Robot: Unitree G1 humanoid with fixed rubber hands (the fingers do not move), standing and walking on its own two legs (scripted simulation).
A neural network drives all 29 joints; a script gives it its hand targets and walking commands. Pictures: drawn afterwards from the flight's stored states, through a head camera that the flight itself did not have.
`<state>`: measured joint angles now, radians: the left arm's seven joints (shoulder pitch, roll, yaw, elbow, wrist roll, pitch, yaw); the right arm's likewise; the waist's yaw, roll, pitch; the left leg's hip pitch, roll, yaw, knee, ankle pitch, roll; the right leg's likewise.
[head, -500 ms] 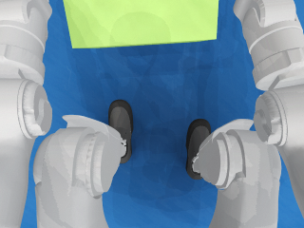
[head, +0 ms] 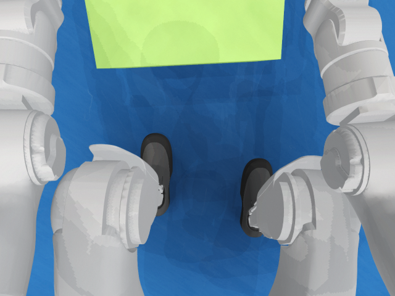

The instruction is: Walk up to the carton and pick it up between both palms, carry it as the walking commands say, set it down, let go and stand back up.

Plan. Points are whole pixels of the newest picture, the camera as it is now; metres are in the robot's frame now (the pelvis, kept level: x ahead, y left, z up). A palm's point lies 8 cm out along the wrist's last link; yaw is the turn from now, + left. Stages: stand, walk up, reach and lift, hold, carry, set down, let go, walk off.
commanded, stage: reach and lift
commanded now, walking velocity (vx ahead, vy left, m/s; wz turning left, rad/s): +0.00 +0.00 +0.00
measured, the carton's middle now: out of the picture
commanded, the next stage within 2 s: none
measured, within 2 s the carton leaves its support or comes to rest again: leaves its support in 0.40 s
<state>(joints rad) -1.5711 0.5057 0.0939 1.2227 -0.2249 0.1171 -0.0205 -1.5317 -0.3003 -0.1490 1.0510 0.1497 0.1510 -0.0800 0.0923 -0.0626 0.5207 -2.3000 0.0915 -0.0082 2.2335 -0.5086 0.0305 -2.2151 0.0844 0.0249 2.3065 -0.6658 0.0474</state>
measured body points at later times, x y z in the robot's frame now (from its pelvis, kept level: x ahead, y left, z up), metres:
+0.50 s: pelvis +0.00 +0.00 +0.01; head +0.37 +0.04 +0.25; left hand +0.53 +0.27 -0.17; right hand +0.57 -0.09 -0.16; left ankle +0.13 +0.13 -0.31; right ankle +0.10 -0.12 -0.31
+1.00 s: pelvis +0.00 +0.00 +0.04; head +0.35 +0.06 +0.31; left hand +0.54 +0.28 -0.10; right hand +0.58 -0.08 -0.10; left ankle +0.13 +0.13 -0.31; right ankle +0.10 -0.12 -0.31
